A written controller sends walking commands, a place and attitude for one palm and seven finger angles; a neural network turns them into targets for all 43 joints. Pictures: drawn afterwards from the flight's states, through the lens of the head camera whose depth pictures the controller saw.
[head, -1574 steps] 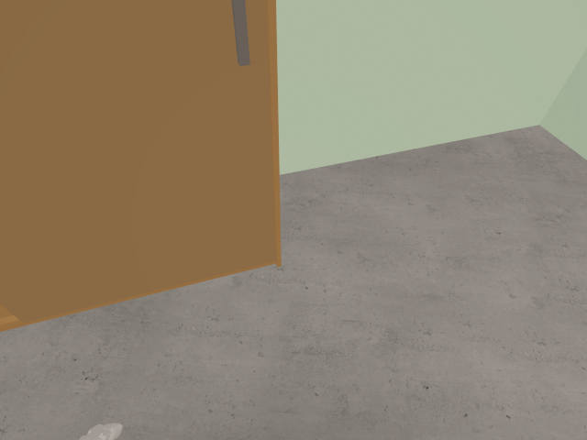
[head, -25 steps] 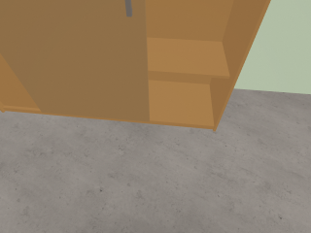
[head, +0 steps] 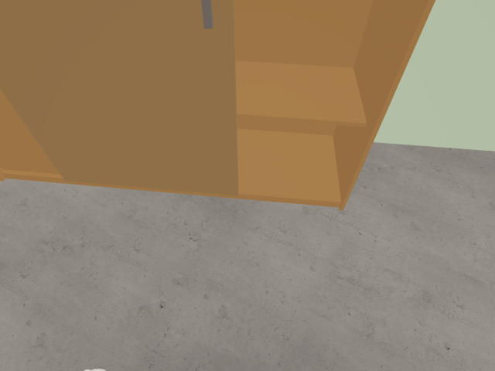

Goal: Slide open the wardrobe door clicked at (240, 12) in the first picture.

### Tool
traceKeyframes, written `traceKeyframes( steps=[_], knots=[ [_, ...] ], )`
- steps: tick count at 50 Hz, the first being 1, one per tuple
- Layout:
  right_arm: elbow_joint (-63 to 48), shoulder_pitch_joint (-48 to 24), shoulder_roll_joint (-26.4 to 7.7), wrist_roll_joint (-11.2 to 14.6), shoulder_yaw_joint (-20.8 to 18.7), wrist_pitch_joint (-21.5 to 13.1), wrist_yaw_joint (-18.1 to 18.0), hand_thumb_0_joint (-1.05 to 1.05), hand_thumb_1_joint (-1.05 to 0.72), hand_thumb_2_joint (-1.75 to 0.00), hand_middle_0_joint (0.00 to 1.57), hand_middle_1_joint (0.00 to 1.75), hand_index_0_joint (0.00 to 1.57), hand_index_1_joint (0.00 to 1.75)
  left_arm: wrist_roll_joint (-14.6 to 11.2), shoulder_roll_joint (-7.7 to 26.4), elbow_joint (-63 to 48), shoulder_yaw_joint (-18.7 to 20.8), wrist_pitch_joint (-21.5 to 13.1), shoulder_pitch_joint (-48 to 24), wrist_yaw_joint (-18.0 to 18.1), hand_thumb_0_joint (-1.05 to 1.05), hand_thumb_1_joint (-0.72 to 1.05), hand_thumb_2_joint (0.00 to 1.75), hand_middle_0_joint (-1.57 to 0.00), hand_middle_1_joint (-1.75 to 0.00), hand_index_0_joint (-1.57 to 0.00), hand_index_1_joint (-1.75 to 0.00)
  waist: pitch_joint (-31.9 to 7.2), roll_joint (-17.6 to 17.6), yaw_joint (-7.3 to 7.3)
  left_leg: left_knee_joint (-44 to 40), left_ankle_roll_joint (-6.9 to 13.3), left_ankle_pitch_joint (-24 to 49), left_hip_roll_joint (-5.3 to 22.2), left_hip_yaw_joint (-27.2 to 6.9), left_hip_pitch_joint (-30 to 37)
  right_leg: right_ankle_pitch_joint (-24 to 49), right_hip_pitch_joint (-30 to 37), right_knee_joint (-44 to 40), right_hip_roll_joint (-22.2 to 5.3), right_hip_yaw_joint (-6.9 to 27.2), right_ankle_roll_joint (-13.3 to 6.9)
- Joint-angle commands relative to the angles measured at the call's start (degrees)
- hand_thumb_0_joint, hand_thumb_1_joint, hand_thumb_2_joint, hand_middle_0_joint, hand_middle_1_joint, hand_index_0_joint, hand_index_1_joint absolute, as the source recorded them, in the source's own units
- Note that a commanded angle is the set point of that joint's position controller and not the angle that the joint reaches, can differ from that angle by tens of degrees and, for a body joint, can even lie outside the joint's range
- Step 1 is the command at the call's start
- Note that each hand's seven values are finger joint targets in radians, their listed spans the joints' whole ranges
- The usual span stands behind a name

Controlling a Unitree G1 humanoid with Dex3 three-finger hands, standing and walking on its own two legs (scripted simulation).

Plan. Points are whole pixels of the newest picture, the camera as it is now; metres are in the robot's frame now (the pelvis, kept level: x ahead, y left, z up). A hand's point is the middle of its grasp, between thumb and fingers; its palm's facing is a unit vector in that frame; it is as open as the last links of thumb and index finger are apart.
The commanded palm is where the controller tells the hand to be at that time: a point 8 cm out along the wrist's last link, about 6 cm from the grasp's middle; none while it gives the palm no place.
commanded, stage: look to check the result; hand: right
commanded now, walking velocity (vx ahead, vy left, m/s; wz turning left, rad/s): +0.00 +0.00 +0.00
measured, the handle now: out of the picture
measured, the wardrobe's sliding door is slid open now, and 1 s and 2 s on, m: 0.52 0.52 0.52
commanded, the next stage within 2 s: stand and wait in 1.04 s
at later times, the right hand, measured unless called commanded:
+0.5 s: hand out of the picture +0.08 -0.22 -0.16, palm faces -0.05 +0.95 -0.31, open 7.4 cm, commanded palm none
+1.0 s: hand out of the picture +0.08 -0.22 -0.16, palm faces -0.06 +0.95 -0.32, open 7.4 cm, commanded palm none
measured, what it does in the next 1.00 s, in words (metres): stands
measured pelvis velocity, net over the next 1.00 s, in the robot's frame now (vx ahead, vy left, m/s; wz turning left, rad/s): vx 0.00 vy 0.02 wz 0.01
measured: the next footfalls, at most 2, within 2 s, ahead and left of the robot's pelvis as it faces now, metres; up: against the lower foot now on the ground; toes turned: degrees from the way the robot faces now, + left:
none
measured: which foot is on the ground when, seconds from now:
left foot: down 0.00-1.00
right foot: down 0.00-1.00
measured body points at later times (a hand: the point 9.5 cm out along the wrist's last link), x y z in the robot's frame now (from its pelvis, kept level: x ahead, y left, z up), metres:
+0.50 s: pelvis +0.00 +0.02 +0.00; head +0.02 +0.01 +0.45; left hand +0.08 +0.31 -0.14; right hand +0.09 -0.27 -0.14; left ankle -0.04 +0.13 -0.75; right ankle -0.01 -0.09 -0.75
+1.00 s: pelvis +0.00 +0.02 +0.00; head +0.02 +0.02 +0.45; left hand +0.07 +0.32 -0.13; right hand +0.09 -0.27 -0.14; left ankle -0.04 +0.13 -0.75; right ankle -0.01 -0.09 -0.75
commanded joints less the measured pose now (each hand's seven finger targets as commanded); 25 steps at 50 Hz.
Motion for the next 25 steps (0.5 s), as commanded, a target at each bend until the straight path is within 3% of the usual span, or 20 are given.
traceKeyframes(
  steps=[1, 25],
  knots=[
    [-3.1, -1.5, -11.1, 0.2, -2.3, -1.3, -1.0, 0.0, -0.9, -0.9, 0.2, 0.3, 0.2, 0.3, -0.2, 11.7, -3.5, 2.3, -1.4, -1.3, 0.7, 0.0, 0.9, 0.9, -0.2, -0.3, -0.2, -0.3, -6.5, 0.4, -0.25, -1.0, 1.7, 12.9, 6.6, -4.5, -0.2, 15.4, 3.6, -0.7, -9.9, 7.5, 0.5],
    [-3.1, -2.0, -10.9, 0.3, -2.3, -1.4, -1.1, 0.0, -0.9, -0.9, 0.2, 0.3, 0.2, 0.3, -0.1, 11.2, -3.1, 2.3, -1.2, -1.0, 0.9, 0.0, 0.9, 0.9, -0.2, -0.3, -0.2, -0.3, -4.9, -0.2, -0.17, -1.5, 2.1, 14.8, 6.6, -4.9, -0.1, 14.2, 3.3, -1.1, -10.1, 6.8, 1.0]
  ],
)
